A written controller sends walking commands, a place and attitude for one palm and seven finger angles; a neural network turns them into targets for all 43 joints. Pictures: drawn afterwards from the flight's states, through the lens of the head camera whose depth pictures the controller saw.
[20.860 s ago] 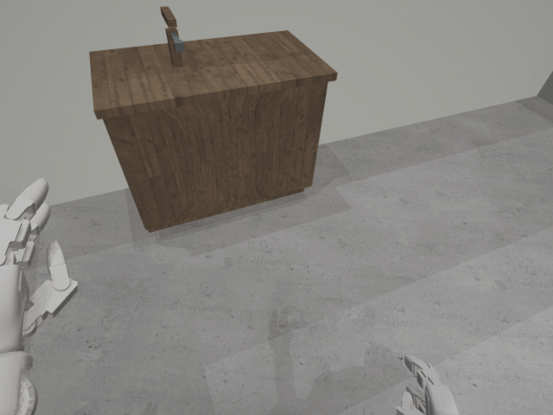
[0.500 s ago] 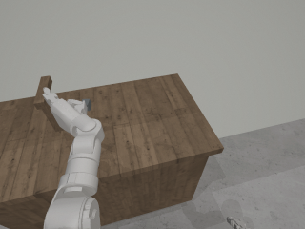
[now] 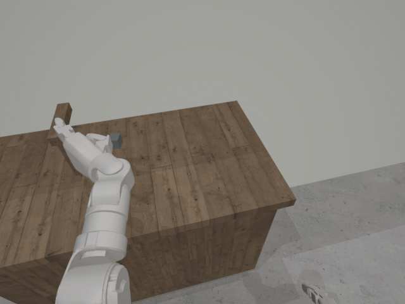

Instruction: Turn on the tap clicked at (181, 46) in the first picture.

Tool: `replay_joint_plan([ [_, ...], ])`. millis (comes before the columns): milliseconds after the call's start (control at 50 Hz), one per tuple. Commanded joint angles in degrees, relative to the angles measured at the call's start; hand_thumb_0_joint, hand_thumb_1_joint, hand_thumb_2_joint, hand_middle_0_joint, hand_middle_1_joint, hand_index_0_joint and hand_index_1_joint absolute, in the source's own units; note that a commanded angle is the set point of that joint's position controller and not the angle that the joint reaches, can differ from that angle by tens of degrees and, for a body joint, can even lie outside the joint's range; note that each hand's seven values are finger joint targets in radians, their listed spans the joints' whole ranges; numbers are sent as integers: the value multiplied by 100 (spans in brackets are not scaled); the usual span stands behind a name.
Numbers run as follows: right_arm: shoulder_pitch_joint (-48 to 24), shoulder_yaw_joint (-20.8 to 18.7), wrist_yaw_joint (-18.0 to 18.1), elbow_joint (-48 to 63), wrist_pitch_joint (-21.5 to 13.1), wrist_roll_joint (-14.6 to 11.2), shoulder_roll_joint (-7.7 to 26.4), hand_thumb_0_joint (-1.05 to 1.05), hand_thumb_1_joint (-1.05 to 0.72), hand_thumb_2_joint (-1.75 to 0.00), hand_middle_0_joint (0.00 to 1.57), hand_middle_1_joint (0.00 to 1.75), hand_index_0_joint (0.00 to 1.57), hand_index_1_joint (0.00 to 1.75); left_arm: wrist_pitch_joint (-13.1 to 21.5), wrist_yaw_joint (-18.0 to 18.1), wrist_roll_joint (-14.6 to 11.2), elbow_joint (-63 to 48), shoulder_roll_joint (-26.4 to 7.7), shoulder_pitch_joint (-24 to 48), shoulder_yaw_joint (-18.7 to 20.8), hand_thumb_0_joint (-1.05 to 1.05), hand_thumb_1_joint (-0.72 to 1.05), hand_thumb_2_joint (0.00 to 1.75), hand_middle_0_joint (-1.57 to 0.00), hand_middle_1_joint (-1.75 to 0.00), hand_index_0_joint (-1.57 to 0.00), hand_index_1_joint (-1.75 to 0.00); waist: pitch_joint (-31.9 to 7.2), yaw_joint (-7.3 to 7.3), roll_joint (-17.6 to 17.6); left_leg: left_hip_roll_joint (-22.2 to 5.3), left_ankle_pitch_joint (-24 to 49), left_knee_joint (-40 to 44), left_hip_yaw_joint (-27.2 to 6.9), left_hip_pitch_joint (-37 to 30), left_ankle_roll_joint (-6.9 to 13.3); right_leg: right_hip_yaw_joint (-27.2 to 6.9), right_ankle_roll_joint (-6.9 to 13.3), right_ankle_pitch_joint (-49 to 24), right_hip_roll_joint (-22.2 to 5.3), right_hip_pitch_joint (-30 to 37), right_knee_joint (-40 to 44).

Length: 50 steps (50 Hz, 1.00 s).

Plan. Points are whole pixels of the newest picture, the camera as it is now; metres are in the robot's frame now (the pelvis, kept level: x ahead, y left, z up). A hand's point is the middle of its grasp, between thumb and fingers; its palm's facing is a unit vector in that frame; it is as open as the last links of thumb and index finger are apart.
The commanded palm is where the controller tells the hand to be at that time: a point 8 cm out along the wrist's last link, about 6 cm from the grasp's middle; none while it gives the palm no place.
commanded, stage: draw the hand back beside the body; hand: left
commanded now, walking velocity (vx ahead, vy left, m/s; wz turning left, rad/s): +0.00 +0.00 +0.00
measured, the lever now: (115, 140) +0.48 +0.25 +0.06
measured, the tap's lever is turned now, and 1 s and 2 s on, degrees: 76 76 76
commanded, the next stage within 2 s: step back with the hand held close in 1.46 s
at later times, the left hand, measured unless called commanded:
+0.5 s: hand (84, 177) +0.29 +0.22 +0.15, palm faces +0.28 -0.93 -0.23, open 7.7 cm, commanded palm +0.26 +0.26 +0.16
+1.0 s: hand (49, 205) +0.23 +0.24 +0.16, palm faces +0.31 -0.91 -0.28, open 7.5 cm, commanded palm +0.19 +0.29 +0.18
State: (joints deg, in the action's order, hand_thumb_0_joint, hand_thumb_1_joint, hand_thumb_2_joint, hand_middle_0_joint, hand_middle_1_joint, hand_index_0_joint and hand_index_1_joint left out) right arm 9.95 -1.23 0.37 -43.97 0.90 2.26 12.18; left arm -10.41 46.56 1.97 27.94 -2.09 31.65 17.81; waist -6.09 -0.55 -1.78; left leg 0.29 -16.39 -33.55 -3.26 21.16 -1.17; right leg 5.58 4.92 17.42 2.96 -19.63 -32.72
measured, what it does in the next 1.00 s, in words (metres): stands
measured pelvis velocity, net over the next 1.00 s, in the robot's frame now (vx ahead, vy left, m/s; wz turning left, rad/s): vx -0.01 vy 0.03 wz -0.03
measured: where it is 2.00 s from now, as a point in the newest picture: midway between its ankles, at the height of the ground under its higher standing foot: outside the picture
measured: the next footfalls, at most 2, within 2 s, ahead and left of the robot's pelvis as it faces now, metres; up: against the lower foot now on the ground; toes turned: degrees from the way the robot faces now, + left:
none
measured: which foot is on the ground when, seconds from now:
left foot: down 0.00-1.00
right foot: down 0.00-1.00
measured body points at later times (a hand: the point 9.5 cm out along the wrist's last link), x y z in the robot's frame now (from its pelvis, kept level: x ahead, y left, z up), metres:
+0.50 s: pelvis -0.01 +0.01 +0.02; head -0.03 -0.01 +0.46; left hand +0.27 +0.27 +0.17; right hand +0.14 -0.23 -0.09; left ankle +0.01 +0.14 -0.73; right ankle +0.00 -0.06 -0.73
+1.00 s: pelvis -0.01 +0.03 +0.02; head -0.03 +0.01 +0.47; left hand +0.21 +0.29 +0.18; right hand +0.17 -0.20 -0.07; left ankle +0.01 +0.14 -0.73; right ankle +0.00 -0.06 -0.73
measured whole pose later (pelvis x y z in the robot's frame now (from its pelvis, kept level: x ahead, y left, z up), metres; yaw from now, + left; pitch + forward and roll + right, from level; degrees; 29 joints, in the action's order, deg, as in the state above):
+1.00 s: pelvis -0.01 +0.03 +0.02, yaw -2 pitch -6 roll +0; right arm 9.9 1.4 2.6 -37.5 -3.1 -0.7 13.0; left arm 6.2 5.2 -5.0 -13.8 -17.6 -16.8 11.3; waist 2.3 3.1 -3.4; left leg 0.7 -11.3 -21.2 -0.8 3.6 0.8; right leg 2.7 3.0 10.8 2.7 -2.1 -18.9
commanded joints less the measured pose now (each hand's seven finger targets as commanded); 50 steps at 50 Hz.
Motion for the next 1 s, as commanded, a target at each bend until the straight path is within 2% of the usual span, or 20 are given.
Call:
replay_joint_plan([
  [0, -421, -205, 245, 965, -162, -127, 778, 0, -90, -90, 20, 30, 20, 30, 550, -1235, 249, -1799, -1274, 2260, -791, 0, 90, 90, -15, -16, -15, -16, -1491, -164, 466, 113, 1485, 175, 346, -729, 363, -585, -356, -2289, -350, 957, 502],
  [20, -437, -166, 324, 1040, -110, -163, 776, 0, -90, -90, 20, 30, 20, 30, 619, -1574, 163, -2059, -1490, 2074, -714, 0, 90, 90, -15, -16, -15, -16, -1528, -64, 128, 119, 1552, 261, 337, -861, 367, -621, -335, -2353, -336, 1088, 507],
  [40, -437, -144, 366, 1131, -86, -221, 729, 0, -90, -90, 20, 30, 20, 30, 696, -1929, 37, -2237, -1500, 1810, -776, 0, 90, 90, -15, -16, -15, -16, -1565, -41, 118, 117, 1606, 291, 327, -950, 366, -635, -337, -2459, -325, 1192, 503],
  [100, -435, -41, 472, 1353, -58, -347, 754, 0, -90, -90, 20, 30, 20, 30, 857, -2960, -515, -2334, -2015, 623, -374, 0, 90, 90, -16, -17, -16, -17, -1353, 159, 507, 102, 1487, 456, 343, -794, 379, -744, -447, -2891, -338, 1623, 611],
  [120, -526, -43, 493, 1436, -37, -391, 729, 0, -90, -90, 20, 30, 20, 30, 845, -3068, -733, -2430, -2279, 123, 98, 0, 90, 90, -16, -17, -16, -17, -1378, 374, 247, 92, 1479, 544, 352, -820, 355, -720, -416, -2760, -322, 1779, 667],
  [160, -718, 35, 500, 1602, -91, -446, 645, 0, -90, -90, 20, 30, 20, 30, 738, -3052, -983, -2842, -2110, -306, 132, 0, 90, 90, -16, -18, -16, -18, -1108, 464, 301, 80, 1371, 629, 386, -802, 339, -723, -471, -2631, -341, 1795, 793],
  [180, -308, -8, 371, 1413, -133, -408, 720, 0, -90, -90, 20, 30, 20, 30, 985, -3363, -638, -2372, -3166, -1266, 268, 0, 90, 90, -16, -18, -16, -18, -633, 227, 512, -59, 1068, 830, 287, -882, 318, -803, -558, -2568, -495, 1884, 965],
  [200, -403, 4, 332, 1535, -153, -459, 716, 0, -90, -90, 20, 30, 20, 30, 1148, -3555, -736, -2491, -3055, -1357, 238, 0, 90, 90, -16, -19, -16, -19, -490, 293, 611, -41, 977, 936, 303, -776, 340, -824, -549, -2377, -475, 1938, 1038],
  [220, -545, -17, 318, 1570, -200, -485, 735, 0, -90, -90, 20, 30, 20, 30, 1315, -3679, -751, -2839, -3202, -1154, 246, 0, 90, 90, -16, -19, -16, -19, -405, 300, 174, -14, 943, 1007, 341, -995, 349, -839, -502, -2130, -454, 1822, 1178],
  [240, -610, 9, 305, 1617, -282, -486, 695, 0, -90, -90, 20, 30, 20, 30, 1470, -3780, -743, -3183, -2982, -870, -67, 0, 90, 90, -16, -19, -16, -19, -179, 201, -125, -12, 877, 1050, 388, -1150, 362, -847, -466, -1820, -419, 1619, 1300],
  [320, -716, -10, 284, 1579, -634, -472, 743, 0, -90, -90, 20, 30, 20, 30, 1885, -3910, -692, -3842, -2616, -341, -688, 0, 90, 90, -17, -20, -17, -20, -29, 37, -432, -9, 717, 1228, 307, -1794, 369, -762, -364, -1068, -295, 1182, 1672],
  [380, -683, -17, 285, 1485, -782, -433, 770, 0, -90, -90, 20, 30, 20, 30, 2017, -3906, -663, -3668, -2365, -782, -904, 0, 90, 90, -17, -21, -17, -21, -38, 32, -2, -5, 705, 1302, 251, -1973, 403, -726, -370, -990, -268, 1210, 1730],
  [500, -794, 5, 279, 1452, -730, -389, 768, 0, -90, -90, 20, 30, 20, 30, 2158, -3977, -666, -3639, -2539, -1722, -558, 0, 90, 90, -18, -23, -18, -23, 56, 198, 319, -10, 719, 1481, 219, -1865, 399, -676, -352, -949, -297, 1480, 1787],
  [540, -815, 29, 267, 1466, -676, -381, 730, 0, -90, -90, 20, 30, 20, 30, 2185, -4014, -674, -3807, -2611, -1981, -387, 0, 90, 90, -18, -24, -18, -24, 52, 249, -5, -28, 794, 1563, 193, -1846, 354, -634, -310, -1000, -298, 1595, 1772],
  [600, -863, 52, 248, 1570, -644, -360, 690, 0, -90, -90, 20, 30, 20, 30, 2171, -4050, -699, -4187, -2679, -2362, -227, 0, 90, 90, -18, -25, -18, -25, 65, 310, -77, -57, 908, 1586, 162, -1798, 325, -618, -282, -1126, -297, 1715, 1769],
  [620, -869, 54, 246, 1576, -638, -362, 694, 0, -90, -90, 20, 30, 20, 30, 2171, -4060, -692, -4339, -2752, -2428, -151, 0, 90, 90, -18, -25, -18, -25, 88, 316, -305, -58, 953, 1602, 142, -1821, 304, -605, -265, -1130, -304, 1692, 1787],
  [740, -903, 69, 247, 1666, -640, -330, 657, 0, -90, -90, 20, 30, 20, 30, 2101, -4101, -708, -4751, -2495, -2892, -293, 0, 90, 90, -19, -27, -19, -27, 274, 286, -158, -110, 991, 1607, 103, -1868, 299, -580, -258, -1114, -273, 1585, 1810],
  [820, -921, 53, 246, 1655, -688, -319, 688, 0, -90, -90, 20, 30, 20, 30, 2100, -4089, -681, -5171, -2471, -3215, -308, 0, 90, 90, -19, -28, -19, -28, 196, 289, -257, -124, 1161, 1570, 63, -1971, 290, -566, -248, -1227, -280, 1592, 1780],
  [880, -911, 36, 255, 1653, -722, -292, 703, 0, -90, -90, 20, 30, 20, 30, 2081, -4051, -693, -5283, -2521, -3629, -199, 0, 90, 90, -20, -29, -20, -29, 235, 336, 0, -129, 1197, 1525, 52, -1898, 307, -559, -257, -1274, -286, 1630, 1751],
  [980, -914, 18, 258, 1649, -763, -277, 698, 0, -90, -90, 20, 30, 20, 30, 2100, -4025, -672, -5722, -2590, -4108, -31, 0, 90, 90, -20, -30, -20, -30, 253, 366, -167, -137, 1202, 1476, 19, -1850, 288, -547, -242, -1236, -301, 1625, 1715],
])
